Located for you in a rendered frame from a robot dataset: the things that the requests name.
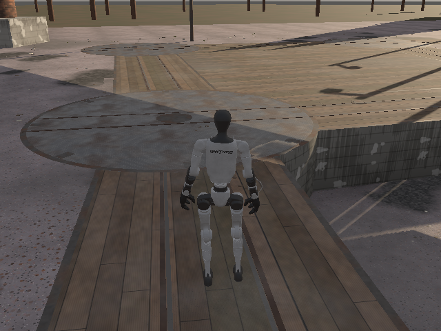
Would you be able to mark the robot left upper arm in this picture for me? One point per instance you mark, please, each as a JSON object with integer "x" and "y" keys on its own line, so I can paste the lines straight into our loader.
{"x": 199, "y": 146}

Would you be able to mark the robot head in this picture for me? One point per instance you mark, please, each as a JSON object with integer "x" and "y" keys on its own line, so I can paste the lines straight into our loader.
{"x": 222, "y": 119}

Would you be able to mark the left robot hand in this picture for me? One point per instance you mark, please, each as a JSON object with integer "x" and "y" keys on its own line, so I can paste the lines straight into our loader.
{"x": 183, "y": 200}

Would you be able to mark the robot left foot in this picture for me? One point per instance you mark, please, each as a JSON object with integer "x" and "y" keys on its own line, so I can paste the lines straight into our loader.
{"x": 208, "y": 280}

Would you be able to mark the robot right forearm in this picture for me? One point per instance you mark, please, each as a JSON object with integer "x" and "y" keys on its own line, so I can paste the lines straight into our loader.
{"x": 251, "y": 183}

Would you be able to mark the robot right upper arm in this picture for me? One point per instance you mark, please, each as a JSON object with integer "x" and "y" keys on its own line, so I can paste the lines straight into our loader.
{"x": 246, "y": 158}

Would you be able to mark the robot left forearm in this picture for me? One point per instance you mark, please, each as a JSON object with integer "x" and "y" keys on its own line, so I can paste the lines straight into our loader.
{"x": 189, "y": 181}

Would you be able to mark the right robot hand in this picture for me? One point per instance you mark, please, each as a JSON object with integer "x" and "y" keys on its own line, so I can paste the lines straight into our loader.
{"x": 255, "y": 203}

